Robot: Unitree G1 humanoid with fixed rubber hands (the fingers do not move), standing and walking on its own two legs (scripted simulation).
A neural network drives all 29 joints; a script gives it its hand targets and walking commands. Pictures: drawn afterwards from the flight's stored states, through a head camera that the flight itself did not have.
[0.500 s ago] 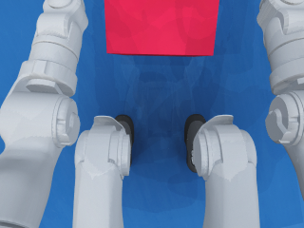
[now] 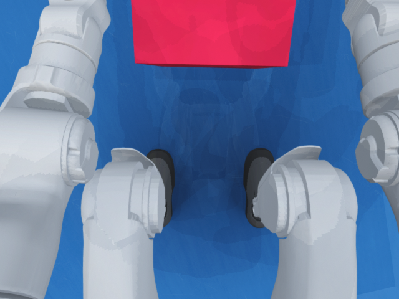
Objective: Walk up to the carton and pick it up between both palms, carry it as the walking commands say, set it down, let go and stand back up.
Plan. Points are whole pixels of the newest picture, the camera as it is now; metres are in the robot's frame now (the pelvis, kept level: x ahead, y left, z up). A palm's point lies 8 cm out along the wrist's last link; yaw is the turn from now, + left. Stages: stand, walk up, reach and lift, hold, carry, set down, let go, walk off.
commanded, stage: reach and lift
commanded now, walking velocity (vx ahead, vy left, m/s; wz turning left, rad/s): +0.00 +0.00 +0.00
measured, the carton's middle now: out of the picture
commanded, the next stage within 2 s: none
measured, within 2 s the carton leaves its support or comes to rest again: leaves its support in 1.30 s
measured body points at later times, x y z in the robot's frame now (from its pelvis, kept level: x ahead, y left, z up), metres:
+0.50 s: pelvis +0.00 +0.00 +0.01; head +0.38 -0.02 +0.22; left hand +0.57 +0.14 -0.19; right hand +0.57 -0.17 -0.20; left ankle +0.11 +0.13 -0.33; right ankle +0.11 -0.12 -0.33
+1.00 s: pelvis +0.01 +0.00 -0.01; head +0.39 -0.02 +0.22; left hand +0.57 +0.14 -0.19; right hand +0.57 -0.17 -0.20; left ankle +0.11 +0.13 -0.33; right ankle +0.11 -0.12 -0.33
